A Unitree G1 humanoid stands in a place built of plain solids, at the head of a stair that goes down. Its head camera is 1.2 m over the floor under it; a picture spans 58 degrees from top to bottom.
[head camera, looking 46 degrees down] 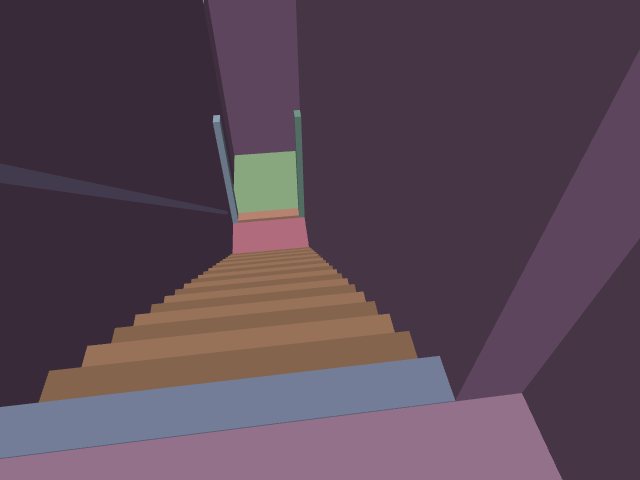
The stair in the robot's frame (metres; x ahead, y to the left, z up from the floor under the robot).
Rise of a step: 0.21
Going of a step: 0.22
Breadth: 1.30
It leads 7 degrees to the left of straight ahead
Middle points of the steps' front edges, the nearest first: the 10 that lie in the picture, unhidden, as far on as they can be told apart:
0.59 0.28 0.00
0.81 0.31 -0.21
1.03 0.34 -0.42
1.25 0.36 -0.63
1.47 0.39 -0.84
1.69 0.42 -1.05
1.91 0.45 -1.26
2.13 0.47 -1.47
2.35 0.50 -1.68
2.58 0.53 -1.90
